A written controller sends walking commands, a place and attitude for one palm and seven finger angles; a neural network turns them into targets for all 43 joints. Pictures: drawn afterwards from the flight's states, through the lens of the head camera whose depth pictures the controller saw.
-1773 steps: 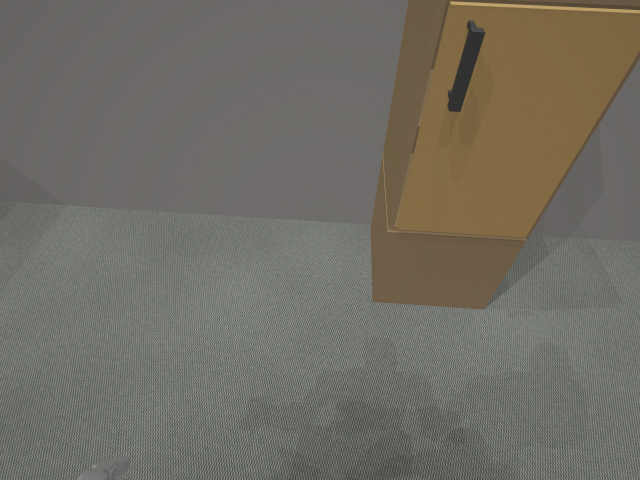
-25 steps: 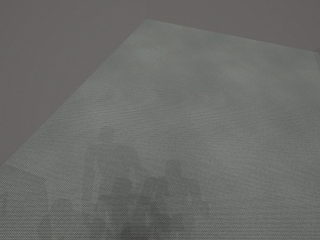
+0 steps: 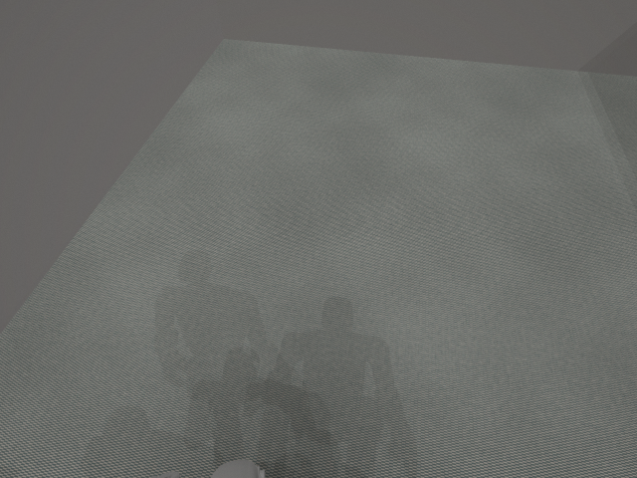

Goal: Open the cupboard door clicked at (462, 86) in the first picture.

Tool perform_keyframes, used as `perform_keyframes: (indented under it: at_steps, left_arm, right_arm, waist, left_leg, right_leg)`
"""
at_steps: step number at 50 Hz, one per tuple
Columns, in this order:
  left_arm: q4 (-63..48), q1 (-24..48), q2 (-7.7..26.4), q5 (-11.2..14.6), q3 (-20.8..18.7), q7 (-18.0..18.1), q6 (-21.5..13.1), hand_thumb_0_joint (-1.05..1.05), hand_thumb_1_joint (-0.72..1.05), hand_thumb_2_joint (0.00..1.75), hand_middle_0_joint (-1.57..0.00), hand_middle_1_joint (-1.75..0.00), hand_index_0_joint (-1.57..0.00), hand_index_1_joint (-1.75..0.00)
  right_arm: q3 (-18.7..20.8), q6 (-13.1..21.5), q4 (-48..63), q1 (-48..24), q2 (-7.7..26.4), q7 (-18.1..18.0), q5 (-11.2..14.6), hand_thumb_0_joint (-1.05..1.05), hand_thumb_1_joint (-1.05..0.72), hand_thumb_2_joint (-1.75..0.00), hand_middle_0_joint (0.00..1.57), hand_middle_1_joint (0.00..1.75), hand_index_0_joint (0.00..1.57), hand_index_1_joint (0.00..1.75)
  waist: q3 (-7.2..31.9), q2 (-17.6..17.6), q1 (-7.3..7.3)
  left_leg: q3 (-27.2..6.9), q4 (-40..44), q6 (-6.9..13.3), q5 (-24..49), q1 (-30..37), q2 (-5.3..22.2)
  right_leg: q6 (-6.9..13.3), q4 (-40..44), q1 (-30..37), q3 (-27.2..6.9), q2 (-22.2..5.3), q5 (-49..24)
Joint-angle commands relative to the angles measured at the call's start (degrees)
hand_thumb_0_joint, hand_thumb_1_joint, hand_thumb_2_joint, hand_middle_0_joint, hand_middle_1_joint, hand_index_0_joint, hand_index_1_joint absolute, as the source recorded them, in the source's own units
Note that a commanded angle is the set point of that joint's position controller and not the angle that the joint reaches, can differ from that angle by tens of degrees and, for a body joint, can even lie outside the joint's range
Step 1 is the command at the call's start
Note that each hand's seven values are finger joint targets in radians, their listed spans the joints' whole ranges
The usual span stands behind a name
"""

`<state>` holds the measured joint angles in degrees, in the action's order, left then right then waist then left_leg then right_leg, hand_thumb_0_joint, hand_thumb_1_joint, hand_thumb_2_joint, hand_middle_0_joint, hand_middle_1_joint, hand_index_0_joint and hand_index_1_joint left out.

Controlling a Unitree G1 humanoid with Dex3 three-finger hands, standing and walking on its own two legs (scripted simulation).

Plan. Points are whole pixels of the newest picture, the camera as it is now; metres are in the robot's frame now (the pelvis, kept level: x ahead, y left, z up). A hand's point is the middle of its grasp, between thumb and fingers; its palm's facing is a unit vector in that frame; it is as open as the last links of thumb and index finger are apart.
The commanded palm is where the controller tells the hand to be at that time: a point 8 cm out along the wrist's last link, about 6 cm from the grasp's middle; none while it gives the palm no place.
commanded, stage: turn to face it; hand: left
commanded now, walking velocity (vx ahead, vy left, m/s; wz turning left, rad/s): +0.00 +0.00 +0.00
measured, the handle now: out of the picture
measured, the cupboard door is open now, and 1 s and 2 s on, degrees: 45 45 45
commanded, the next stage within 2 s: none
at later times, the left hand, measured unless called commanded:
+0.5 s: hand (165, 458) +0.18 +0.24 -0.18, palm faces +0.27 -0.94 -0.20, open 7.4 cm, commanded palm none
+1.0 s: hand out of the picture +0.14 +0.16 -0.17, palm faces +0.52 -0.82 -0.24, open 7.4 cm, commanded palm none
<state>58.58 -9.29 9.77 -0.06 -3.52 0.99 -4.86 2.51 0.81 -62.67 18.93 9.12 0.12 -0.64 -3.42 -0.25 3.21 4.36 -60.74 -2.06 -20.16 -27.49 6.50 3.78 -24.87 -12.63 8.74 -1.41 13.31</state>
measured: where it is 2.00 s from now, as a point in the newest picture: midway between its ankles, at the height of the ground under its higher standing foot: (337, 472)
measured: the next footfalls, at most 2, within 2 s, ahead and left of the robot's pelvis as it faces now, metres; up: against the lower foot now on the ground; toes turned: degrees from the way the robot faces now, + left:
left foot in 0.26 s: +0.23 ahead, +0.13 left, +0.00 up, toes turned +14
right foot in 0.70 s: +0.26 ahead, -0.13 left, +0.00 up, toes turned +19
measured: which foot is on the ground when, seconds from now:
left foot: up 0.00-0.24, down 0.26-0.70, up 0.72-1.00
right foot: down 0.00-0.26, up 0.28-0.68, down 0.70-1.00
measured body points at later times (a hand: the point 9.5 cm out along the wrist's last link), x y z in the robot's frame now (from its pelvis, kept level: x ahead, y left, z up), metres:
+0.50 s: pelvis +0.14 +0.03 -0.01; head +0.19 +0.05 +0.43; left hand +0.17 +0.29 -0.17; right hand +0.28 -0.20 -0.15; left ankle +0.20 +0.12 -0.74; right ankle +0.17 -0.15 -0.67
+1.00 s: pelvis +0.19 -0.03 +0.00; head +0.24 -0.01 +0.44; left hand +0.12 +0.20 -0.15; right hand +0.41 -0.22 -0.15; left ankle +0.14 +0.09 -0.70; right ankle +0.22 -0.15 -0.74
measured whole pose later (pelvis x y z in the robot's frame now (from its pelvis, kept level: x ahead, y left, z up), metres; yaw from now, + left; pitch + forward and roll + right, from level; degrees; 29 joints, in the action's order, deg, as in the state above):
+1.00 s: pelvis +0.19 -0.03 +0.00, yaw +33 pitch +0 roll +3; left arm 52.2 -12.6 11.1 -1.3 -1.8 1.0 -0.2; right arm 4.7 -4.7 -53.6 7.3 14.8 1.8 -0.4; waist -6.9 -2.1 0.7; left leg 4.9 -48.6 -4.1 -24.7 -25.0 1.8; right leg -0.9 -30.1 -10.7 11.5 -8.2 19.2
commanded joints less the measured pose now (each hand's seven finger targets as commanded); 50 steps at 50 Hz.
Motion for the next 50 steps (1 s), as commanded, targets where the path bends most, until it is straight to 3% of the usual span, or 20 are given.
perform_keyframes:
  at_steps: [1,7,10,11,12,13,14,15,17,20,27,30,33,34,35,36,37,40,46,50]
  left_arm:
    - [1.23,-7.41,4.51,-0.78,0.14,-0.64,-0.76,0.0,0.9,0.9,-0.2,-0.3,-0.2,-0.3]
    - [2.24,-8.2,7.24,-1.01,0.21,-0.05,-0.07,0.0,0.9,0.9,-0.2,-0.3,-0.2,-0.3]
    - [0.75,-6.79,9.23,-0.78,-0.43,0.21,0.79,0.0,0.9,0.9,-0.2,-0.3,-0.2,-0.3]
    - [0.18,-6.82,9.57,-0.63,-0.6,0.19,1.18,0.0,0.9,0.9,-0.2,-0.3,-0.2,-0.3]
    - [-1.0,-8.33,8.41,-0.14,-0.59,0.14,1.62,0.0,0.9,0.9,-0.2,-0.3,-0.2,-0.3]
    - [-3.28,-8.63,5.77,0.86,-0.12,-0.05,1.93,0.0,0.9,0.9,-0.2,-0.3,-0.2,-0.3]
    - [-4.69,-5.71,8.23,0.08,-0.44,0.5,2.83,0.0,0.9,0.9,-0.2,-0.3,-0.2,-0.3]
    - [-6.39,-3.95,6.9,-0.26,-0.72,0.43,3.2,0.0,0.9,0.9,-0.2,-0.3,-0.2,-0.3]
    - [-5.19,-2.33,6.11,-0.93,-0.9,-0.06,4.24,0.0,0.9,0.9,-0.2,-0.3,-0.2,-0.3]
    - [-4.71,-5.56,5.32,-1.14,-1.19,-0.57,5.64,0.0,0.9,0.9,-0.2,-0.3,-0.2,-0.3]
    - [-8.69,-0.49,6.06,-1.21,-1.33,-0.45,6.25,0.0,0.9,0.9,-0.2,-0.3,-0.2,-0.3]
    - [-9.96,0.1,6.35,-0.98,-1.28,-0.27,5.89,0.0,0.9,0.9,-0.2,-0.3,-0.2,-0.3]
    - [-9.02,-5.29,7.84,-0.68,-1.81,0.07,5.13,0.0,0.9,0.9,-0.2,-0.3,-0.2,-0.3]
    - [-8.79,-7.65,11.29,-1.1,-2.5,0.52,4.62,0.0,0.9,0.9,-0.2,-0.3,-0.2,-0.3]
    - [-9.28,-7.91,16.94,-1.94,-3.59,0.98,4.18,0.0,0.9,0.9,-0.2,-0.3,-0.2,-0.3]
    - [-10.27,-5.69,17.3,-1.59,-2.94,1.22,4.32,0.0,0.9,0.9,-0.2,-0.3,-0.2,-0.3]
    - [-11.46,-1.44,15.08,-1.42,-2.38,1.36,4.45,0.0,0.9,0.9,-0.2,-0.3,-0.2,-0.3]
    - [-11.03,-0.23,10.64,-0.93,-0.94,1.05,3.9,0.0,0.9,0.9,-0.2,-0.3,-0.2,-0.3]
    - [-9.02,-7.27,13.25,-1.31,-1.58,0.84,3.82,0.0,0.9,0.9,-0.2,-0.3,-0.2,-0.3]
    - [-8.61,-7.13,14.82,-1.63,-2.34,0.59,4.1,0.0,0.9,0.9,-0.2,-0.3,-0.2,-0.3]
  right_arm:
    - [-0.02,0.25,2.26,1.57,-0.07,0.63,-0.46,0.0,-0.9,-0.9,0.2,0.3,0.2,0.3]
    - [0.05,0.32,5.98,-7.06,2.0,1.07,-0.03,0.0,-0.9,-0.9,0.2,0.3,0.2,0.3]
    - [0.4,0.02,6.04,-4.14,4.79,0.77,-0.47,0.0,-0.9,-0.9,0.2,0.3,0.2,0.3]
    - [0.94,0.03,5.42,-0.04,6.89,0.63,-0.88,0.0,-0.9,-0.9,0.2,0.3,0.2,0.3]
    - [1.94,0.34,5.31,4.36,11.85,0.32,-1.56,0.0,-0.9,-0.9,0.2,0.3,0.2,0.3]
    - [2.93,0.45,5.48,7.66,16.95,-0.39,-1.2,0.0,-0.9,-0.9,0.2,0.3,0.2,0.3]
    - [2.75,-0.11,5.16,6.38,17.17,-0.95,-0.43,0.0,-0.9,-0.9,0.2,0.3,0.2,0.3]
    - [3.02,0.04,7.32,2.29,17.48,-1.16,-0.56,0.0,-0.9,-0.9,0.2,0.3,0.2,0.3]
    - [2.16,0.22,9.59,-4.23,13.36,-1.61,-0.53,0.0,-0.9,-0.9,0.2,0.3,0.2,0.3]
    - [1.95,0.44,10.77,-7.55,12.89,-1.55,-0.6,0.0,-0.9,-0.9,0.2,0.3,0.2,0.3]
    - [3.77,-1.19,11.94,-7.25,14.98,-0.67,-1.0,0.0,-0.9,-0.9,0.2,0.3,0.2,0.3]
    - [4.38,-1.71,12.19,-7.09,14.89,-0.5,-1.03,0.0,-0.9,-0.9,0.2,0.3,0.2,0.3]
    - [4.73,-2.21,13.46,-10.03,14.09,-0.44,-0.41,0.0,-0.9,-0.9,0.2,0.3,0.2,0.3]
    - [4.38,-2.31,14.22,-10.45,11.52,-0.15,0.1,0.0,-0.9,-0.9,0.2,0.3,0.2,0.3]
    - [3.73,-2.19,15.6,-10.65,7.68,0.12,0.33,0.0,-0.9,-0.9,0.2,0.3,0.2,0.3]
    - [4.04,-2.19,15.71,-11.79,10.22,0.5,-0.2,0.0,-0.9,-0.9,0.2,0.3,0.2,0.3]
    - [4.17,-2.56,15.69,-10.02,9.64,0.87,-0.28,0.0,-0.9,-0.9,0.2,0.3,0.2,0.3]
    - [3.42,-3.65,13.21,-9.74,8.69,1.31,-0.37,0.0,-0.9,-0.9,0.2,0.3,0.2,0.3]
    - [1.97,-3.6,14.49,-15.69,6.84,1.84,0.03,0.0,-0.9,-0.9,0.2,0.3,0.2,0.3]
    - [1.86,-3.19,15.28,-16.11,7.64,1.76,0.21,0.0,-0.9,-0.9,0.2,0.3,0.2,0.3]
  waist:
    - [1.49,-5.52,-1.19]
    - [1.25,-8.33,-2.64]
    - [2.46,-7.14,0.12]
    - [5.3,-3.85,2.17]
    - [10.62,7.55,3.27]
    - [15.04,20.69,3.73]
    - [16.76,11.21,3.18]
    - [10.62,7.55,1.46]
    - [5.76,7.83,-1.47]
    - [6.22,7.68,-3.64]
    - [7.09,7.64,-1.99]
    - [7.65,9.96,-1.55]
    - [8.32,8.37,-4.55]
    - [9.01,-0.08,-5.85]
    - [7.3,-17.42,-6.41]
    - [5.67,-15.81,-5.85]
    - [3.99,-9.09,-3.19]
    - [3.53,-13.48,-1.88]
    - [5.12,-10.51,-5.39]
    - [4.93,-13.2,-5.24]
  left_leg:
    - [0.18,8.2,-0.64,7.3,-2.37,0.91]
    - [3.17,20.16,0.75,7.55,-2.24,-1.93]
    - [4.74,26.13,2.29,10.75,7.01,-5.04]
    - [3.88,29.52,3.3,19.48,15.06,-5.1]
    - [-8.61,31.35,7.87,37.33,25.61,4.1]
    - [-28.57,33.42,17.9,65.33,33.44,18.78]
    - [-27.08,35.36,19.36,56.01,30.33,18.81]
    - [-27.11,38.21,18.8,41.24,23.61,18.83]
    - [-22.56,42.16,13.59,25.93,13.83,12.94]
    - [-16.07,43.29,10.38,20.59,10.06,8.06]
    - [-21.25,44.24,10.45,4.64,10.17,6.21]
    - [-23.88,42.24,10.43,9.24,10.97,5.31]
    - [-22.7,37.23,7.68,11.13,4.43,1.92]
    - [-19.19,30.64,4.59,5.31,-2.76,-2.27]
    - [-6.25,14.99,-0.61,-8.34,-12.1,-10.82]
    - [-6.54,1.02,-0.22,-14.66,-10.47,-7.97]
    - [-7.63,-4.15,-0.03,-11.11,-9.16,-6.44]
    - [-4.18,-8.41,-2.24,-4.55,-10.18,-4.46]
    - [1.82,10.1,-2.36,-4.36,-3.79,-5.23]
    - [3.57,20.33,-0.84,-4.01,2.99,-6.01]
  right_leg:
    - [3.87,12.17,4.34,-4.63,-14.16,-24.93]
    - [1.89,4.59,12.73,-0.02,-15.85,-43.16]
    - [-0.48,-5.44,10.89,2.6,-15.78,-47.97]
    - [-2.32,-14.12,7.7,3.55,-14.71,-43.4]
    - [-5.55,-27.49,-1.64,5.0,-9.12,-22.63]
    - [-7.96,-45.51,-14.66,1.41,-1.39,23.91]
    - [-6.65,-50.99,-14.27,-7.97,-1.74,24.26]
    - [-7.15,-52.1,-18.15,-8.49,-3.46,21.3]
    - [-8.23,-49.79,-19.29,-9.95,-5.13,12.97]
    - [-8.75,-43.04,-15.51,-9.16,-4.15,8.18]
    - [-8.84,-27.33,-13.72,-7.64,-1.62,9.44]
    - [-8.16,-18.9,-9.78,-7.23,0.49,10.49]
    - [-7.33,-2.49,3.47,-6.83,1.09,2.17]
    - [-5.15,6.4,11.39,-13.63,-6.06,4.06]
    - [0.91,12.43,13.37,-30.22,-22.56,3.75]
    - [4.54,11.9,4.98,-30.44,-28.53,-3.27]
    - [5.32,10.54,1.9,-24.12,-26.23,-5.76]
    - [1.44,3.9,6.9,-10.02,-16.72,-28.24]
    - [0.72,-0.29,13.61,-4.79,-17.6,-39.04]
    - [0.62,-3.67,11.38,-3.56,-19.33,-38.33]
